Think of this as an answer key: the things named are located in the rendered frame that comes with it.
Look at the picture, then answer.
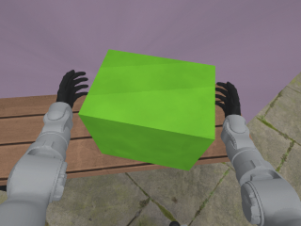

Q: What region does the carton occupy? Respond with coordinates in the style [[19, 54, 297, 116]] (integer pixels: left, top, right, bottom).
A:
[[78, 49, 215, 171]]

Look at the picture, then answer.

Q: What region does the robot right hand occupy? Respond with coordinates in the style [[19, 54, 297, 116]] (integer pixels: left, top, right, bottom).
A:
[[214, 81, 241, 118]]

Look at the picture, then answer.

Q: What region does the robot left hand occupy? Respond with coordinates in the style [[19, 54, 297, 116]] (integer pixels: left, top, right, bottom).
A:
[[56, 70, 88, 109]]

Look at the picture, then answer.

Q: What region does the robot left forearm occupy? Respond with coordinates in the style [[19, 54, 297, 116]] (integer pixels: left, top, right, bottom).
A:
[[7, 102, 73, 196]]

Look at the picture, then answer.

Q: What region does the table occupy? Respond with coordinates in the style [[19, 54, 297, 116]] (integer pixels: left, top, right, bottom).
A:
[[0, 83, 253, 192]]

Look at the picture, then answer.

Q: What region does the robot left upper arm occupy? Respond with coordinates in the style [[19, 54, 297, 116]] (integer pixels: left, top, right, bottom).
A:
[[0, 154, 68, 226]]

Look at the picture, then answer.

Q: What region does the robot right upper arm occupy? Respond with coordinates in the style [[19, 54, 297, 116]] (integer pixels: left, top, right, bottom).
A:
[[241, 178, 301, 226]]

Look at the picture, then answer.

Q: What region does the robot right forearm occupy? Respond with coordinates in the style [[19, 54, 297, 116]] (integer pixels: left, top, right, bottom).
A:
[[220, 114, 301, 207]]

